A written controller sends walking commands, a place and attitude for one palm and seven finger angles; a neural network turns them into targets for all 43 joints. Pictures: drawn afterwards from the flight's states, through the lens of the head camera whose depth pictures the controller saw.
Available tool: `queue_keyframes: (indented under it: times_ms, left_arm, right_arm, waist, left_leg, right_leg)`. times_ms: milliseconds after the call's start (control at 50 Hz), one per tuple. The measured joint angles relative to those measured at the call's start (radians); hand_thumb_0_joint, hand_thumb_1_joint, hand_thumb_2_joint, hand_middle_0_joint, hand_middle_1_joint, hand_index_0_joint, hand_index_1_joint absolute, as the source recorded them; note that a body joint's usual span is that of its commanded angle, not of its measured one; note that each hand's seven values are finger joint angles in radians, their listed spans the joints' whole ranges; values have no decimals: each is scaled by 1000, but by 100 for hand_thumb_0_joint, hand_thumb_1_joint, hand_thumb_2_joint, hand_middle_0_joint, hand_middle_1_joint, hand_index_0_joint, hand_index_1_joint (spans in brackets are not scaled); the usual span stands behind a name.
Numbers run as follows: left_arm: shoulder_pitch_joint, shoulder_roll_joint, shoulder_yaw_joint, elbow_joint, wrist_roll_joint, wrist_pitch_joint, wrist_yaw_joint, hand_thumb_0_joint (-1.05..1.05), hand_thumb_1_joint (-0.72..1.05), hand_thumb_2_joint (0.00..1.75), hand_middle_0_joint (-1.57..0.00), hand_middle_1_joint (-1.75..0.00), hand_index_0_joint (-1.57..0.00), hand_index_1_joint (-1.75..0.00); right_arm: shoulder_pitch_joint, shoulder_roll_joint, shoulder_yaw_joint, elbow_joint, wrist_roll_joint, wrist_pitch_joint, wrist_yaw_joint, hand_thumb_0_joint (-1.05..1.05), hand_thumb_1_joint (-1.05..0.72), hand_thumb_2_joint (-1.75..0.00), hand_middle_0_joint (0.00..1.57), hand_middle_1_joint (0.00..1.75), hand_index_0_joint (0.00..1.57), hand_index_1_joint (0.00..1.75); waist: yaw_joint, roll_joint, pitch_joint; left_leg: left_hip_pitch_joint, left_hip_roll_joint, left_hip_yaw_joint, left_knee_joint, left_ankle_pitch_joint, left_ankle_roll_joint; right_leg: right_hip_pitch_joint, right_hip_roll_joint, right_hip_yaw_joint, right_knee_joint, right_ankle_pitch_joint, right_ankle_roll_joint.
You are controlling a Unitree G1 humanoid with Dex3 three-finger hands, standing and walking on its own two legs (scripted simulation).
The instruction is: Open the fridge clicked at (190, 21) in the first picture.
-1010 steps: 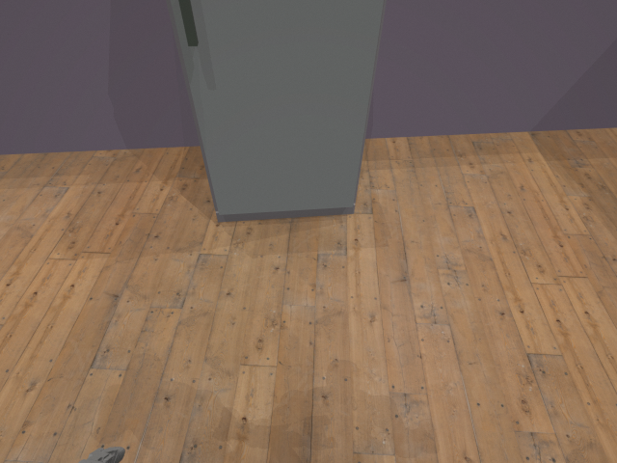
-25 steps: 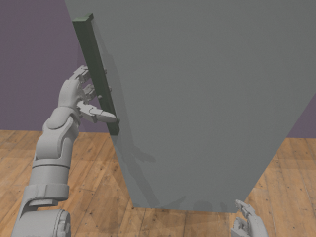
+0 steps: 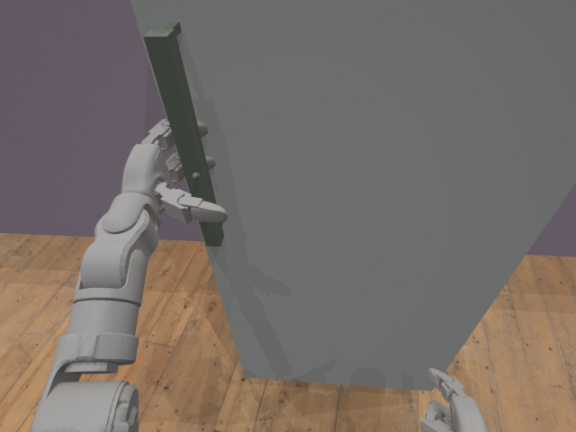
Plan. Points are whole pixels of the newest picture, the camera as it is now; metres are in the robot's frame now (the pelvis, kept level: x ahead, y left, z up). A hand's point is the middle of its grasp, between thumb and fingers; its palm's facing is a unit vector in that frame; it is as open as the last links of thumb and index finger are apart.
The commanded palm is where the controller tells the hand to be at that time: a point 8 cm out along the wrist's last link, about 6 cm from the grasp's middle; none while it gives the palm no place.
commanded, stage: slide the fingers in behind the handle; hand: left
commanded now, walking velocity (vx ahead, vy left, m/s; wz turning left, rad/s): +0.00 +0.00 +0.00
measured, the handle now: (198, 152) +0.43 +0.15 +0.21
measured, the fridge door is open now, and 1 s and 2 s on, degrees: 0 0 2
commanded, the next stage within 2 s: grip the handle and tug to test in 0.50 s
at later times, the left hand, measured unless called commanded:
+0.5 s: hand (204, 175) +0.38 +0.13 +0.20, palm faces +0.00 -1.00 +0.00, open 13.9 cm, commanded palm +0.35 +0.19 +0.21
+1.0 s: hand (198, 176) +0.38 +0.14 +0.20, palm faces +0.01 -1.00 -0.01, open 10.1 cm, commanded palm +0.35 +0.19 +0.21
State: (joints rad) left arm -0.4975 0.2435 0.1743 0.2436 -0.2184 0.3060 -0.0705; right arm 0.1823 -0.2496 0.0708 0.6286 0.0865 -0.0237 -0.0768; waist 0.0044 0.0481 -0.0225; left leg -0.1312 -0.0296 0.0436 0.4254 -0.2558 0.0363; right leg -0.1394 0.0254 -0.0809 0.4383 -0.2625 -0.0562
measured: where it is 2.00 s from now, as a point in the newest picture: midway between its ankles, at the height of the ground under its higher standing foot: outside the picture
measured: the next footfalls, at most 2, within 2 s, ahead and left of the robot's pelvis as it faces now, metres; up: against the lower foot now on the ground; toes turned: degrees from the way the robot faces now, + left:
none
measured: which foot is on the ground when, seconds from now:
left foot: down 0.00-1.00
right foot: down 0.00-1.00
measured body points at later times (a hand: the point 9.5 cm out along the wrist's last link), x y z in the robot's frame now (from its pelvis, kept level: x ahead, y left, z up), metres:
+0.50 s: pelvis +0.00 -0.01 +0.00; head -0.03 -0.03 +0.45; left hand +0.37 +0.19 +0.20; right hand +0.16 -0.24 -0.09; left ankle -0.01 +0.10 -0.74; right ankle -0.01 -0.08 -0.74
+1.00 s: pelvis +0.00 -0.01 +0.00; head -0.02 -0.03 +0.45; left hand +0.38 +0.20 +0.20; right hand +0.16 -0.25 -0.09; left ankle -0.01 +0.10 -0.74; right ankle -0.01 -0.08 -0.74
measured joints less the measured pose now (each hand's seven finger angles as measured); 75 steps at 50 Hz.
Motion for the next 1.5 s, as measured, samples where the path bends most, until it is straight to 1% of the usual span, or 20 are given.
queue_keyframes:
  times_ms: [180,320,620,700,780,880,960,1080,1260,1300,1380,1500]
  left_arm:
    - [-7,-15,-19,7,2,1,12,-1,-50,30,-31,-121,-31,-120]
    - [-16,-13,-14,24,7,-5,23,-1,-50,30,-32,-122,-31,-120]
    - [-24,16,10,53,-7,-16,-11,-1,-50,30,-34,-123,-32,-121]
    - [-31,22,14,63,-10,-18,-17,-1,-47,31,-36,-124,-33,-122]
    - [-31,26,20,67,-11,-20,-20,-1,-38,34,-37,-125,-35,-124]
    - [-18,26,25,57,-7,-21,-15,-1,-21,42,-37,-126,-36,-126]
    - [-9,31,32,56,-7,-19,-19,0,-4,49,-37,-128,-37,-127]
    - [-4,20,13,28,-5,-26,-18,0,23,61,-39,-131,-39,-131]
    - [7,1,-1,2,-5,-4,-9,1,63,78,-43,-137,-43,-137]
    - [14,-7,-9,-13,-7,0,-6,1,67,81,-43,-138,-43,-138]
    - [23,-16,-6,-28,-3,8,11,2,68,82,-43,-139,-41,-139]
    - [33,-14,-3,-44,0,18,17,2,68,82,-42,-140,-40,-140]
  right_arm:
    - [-5,4,4,2,-1,11,2,1,-90,-90,20,30,20,30]
    - [0,3,2,1,-2,13,4,1,-90,-90,20,30,20,30]
    - [4,-8,-2,4,4,17,0,1,-90,-90,20,30,20,30]
    - [6,-9,-3,2,7,17,0,1,-90,-90,20,30,20,30]
    - [7,-9,-4,0,8,17,1,1,-90,-90,20,30,20,30]
    - [11,-9,-5,-7,8,16,3,1,-90,-90,20,30,20,30]
    - [11,-7,-3,-6,8,17,3,1,-90,-90,20,30,20,30]
    - [14,-9,-6,-7,8,9,1,1,-90,-90,20,30,20,30]
    - [1,1,-2,-9,3,19,7,1,-90,-90,20,30,20,30]
    - [0,3,-1,-12,2,21,8,1,-90,-90,20,30,20,30]
    - [-6,7,2,-15,-1,29,11,1,-90,-90,20,30,20,30]
    - [-11,9,4,-21,-2,39,12,1,-90,-90,20,30,20,30]
  waist:
    - [-3,2,0]
    - [-4,2,2]
    - [-9,-1,1]
    - [-10,-2,0]
    - [-12,-2,-2]
    - [-13,1,-2]
    - [-13,-2,-2]
    - [-7,0,3]
    - [-6,1,-4]
    - [-5,1,-5]
    - [-6,0,-7]
    - [-10,-2,-6]
  left_leg:
    - [1,3,1,-1,3,-1]
    - [2,5,2,-6,8,-5]
    - [-3,15,1,-9,13,-11]
    - [-8,17,1,-8,13,-12]
    - [-10,18,2,-8,12,-13]
    - [-8,18,5,-9,11,-12]
    - [-6,18,6,-9,9,-11]
    - [-5,14,2,-5,5,-9]
    - [2,9,6,-11,3,-4]
    - [4,8,6,-11,2,-3]
    - [10,8,9,-14,1,-3]
    - [16,10,12,-17,0,-3]
  right_leg:
    - [1,3,1,-3,4,-2]
    - [1,6,2,-6,9,-6]
    - [-2,16,2,-18,18,-12]
    - [-5,17,1,-20,19,-14]
    - [-7,19,3,-20,20,-14]
    - [-7,19,6,-20,19,-13]
    - [-5,19,7,-21,18,-12]
    - [0,15,3,-19,14,-10]
    - [2,10,8,-19,10,-4]
    - [4,10,9,-19,9,-3]
    - [9,10,12,-21,9,-2]
    - [14,12,15,-25,10,-3]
